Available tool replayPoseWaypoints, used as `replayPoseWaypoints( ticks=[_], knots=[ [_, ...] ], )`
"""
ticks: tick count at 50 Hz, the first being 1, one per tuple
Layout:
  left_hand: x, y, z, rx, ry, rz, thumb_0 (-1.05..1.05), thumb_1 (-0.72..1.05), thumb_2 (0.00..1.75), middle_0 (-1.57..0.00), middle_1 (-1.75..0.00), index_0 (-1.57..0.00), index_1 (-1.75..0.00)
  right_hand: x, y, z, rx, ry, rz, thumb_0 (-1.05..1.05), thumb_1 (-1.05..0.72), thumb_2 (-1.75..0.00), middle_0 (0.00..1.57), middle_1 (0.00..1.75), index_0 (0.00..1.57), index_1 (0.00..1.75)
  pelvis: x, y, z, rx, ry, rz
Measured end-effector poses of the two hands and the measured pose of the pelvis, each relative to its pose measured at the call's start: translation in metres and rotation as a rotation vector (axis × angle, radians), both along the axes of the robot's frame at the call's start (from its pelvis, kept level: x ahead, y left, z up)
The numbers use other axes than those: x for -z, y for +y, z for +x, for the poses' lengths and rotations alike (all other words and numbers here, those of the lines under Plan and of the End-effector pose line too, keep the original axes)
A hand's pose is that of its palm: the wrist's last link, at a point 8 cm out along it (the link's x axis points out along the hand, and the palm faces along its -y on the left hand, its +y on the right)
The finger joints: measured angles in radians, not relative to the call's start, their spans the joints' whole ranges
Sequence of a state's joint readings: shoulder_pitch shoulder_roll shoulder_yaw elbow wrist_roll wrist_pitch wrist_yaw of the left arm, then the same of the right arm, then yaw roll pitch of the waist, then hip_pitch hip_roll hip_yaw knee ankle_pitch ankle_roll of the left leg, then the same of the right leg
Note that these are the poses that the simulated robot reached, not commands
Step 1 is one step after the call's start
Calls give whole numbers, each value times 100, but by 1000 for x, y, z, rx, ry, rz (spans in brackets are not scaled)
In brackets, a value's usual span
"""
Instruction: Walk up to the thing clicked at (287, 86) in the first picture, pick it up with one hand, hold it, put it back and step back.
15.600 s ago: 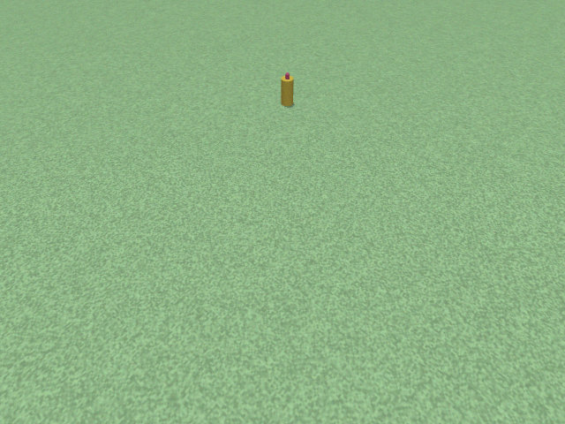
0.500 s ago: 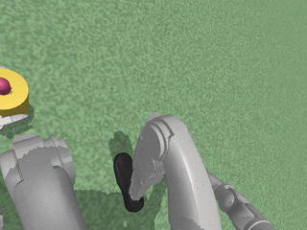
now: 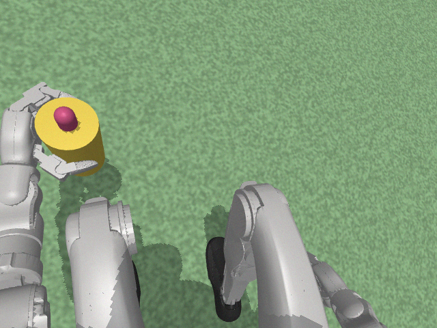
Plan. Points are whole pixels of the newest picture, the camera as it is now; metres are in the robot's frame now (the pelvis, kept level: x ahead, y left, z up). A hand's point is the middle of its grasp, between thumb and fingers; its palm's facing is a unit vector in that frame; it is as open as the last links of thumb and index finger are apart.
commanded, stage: settle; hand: left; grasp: from the side
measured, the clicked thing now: (75, 139) +0.42 +0.22 -0.09
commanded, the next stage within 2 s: lift in 0.94 s
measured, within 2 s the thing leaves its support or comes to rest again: neither
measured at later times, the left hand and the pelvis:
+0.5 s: hand (56, 108) +0.45 +0.23 -0.02, palm faces +0.04 -1.00 -0.06, open 11.3 cm; pelvis +0.02 -0.01 +0.03, yaw +4 degrees
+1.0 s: hand (44, 101) +0.44 +0.24 +0.01, palm faces +0.08 -0.99 -0.06, open 11.3 cm; pelvis +0.01 -0.01 +0.05, yaw +5 degrees
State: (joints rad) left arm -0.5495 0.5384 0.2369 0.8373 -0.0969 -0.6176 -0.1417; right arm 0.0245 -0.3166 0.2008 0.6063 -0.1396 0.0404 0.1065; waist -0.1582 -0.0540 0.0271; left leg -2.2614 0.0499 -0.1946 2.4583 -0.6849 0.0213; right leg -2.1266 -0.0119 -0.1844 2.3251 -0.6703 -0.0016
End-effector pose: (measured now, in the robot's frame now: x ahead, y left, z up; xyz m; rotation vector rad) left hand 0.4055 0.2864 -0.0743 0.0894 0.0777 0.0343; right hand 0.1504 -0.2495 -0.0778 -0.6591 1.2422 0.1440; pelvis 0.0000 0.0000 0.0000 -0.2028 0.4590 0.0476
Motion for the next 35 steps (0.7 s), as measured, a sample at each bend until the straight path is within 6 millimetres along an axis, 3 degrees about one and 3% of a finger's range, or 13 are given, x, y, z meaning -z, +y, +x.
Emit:
replayPoseWaypoints(
  ticks=[7,14,21,35],
  knots=[
    [-20,-2,-4,-17,19,3,-7,-61,95,-70,-104,-73,-108,9,-9,-10,95,21,34,0,-91,-90,21,30,20,30,-8,-6,5,-12,48,37],
    [-43,2,9,-40,2,2,-7,-61,95,-70,-104,-73,-108,9,-16,-13,153,20,45,1,-91,-90,21,30,20,30,-16,-8,9,-17,81,59],
    [-56,1,18,-13,14,-8,-7,-61,96,-69,-105,-73,-109,-2,-18,-6,180,-10,43,1,-92,-90,21,30,20,30,-26,-7,14,-20,110,66],
    [-74,6,10,-32,24,-20,-7,-61,97,-68,-107,-72,-111,-15,-12,11,163,-58,68,1,-91,-90,21,30,20,30,-44,-7,14,-32,131,80]
  ],
)
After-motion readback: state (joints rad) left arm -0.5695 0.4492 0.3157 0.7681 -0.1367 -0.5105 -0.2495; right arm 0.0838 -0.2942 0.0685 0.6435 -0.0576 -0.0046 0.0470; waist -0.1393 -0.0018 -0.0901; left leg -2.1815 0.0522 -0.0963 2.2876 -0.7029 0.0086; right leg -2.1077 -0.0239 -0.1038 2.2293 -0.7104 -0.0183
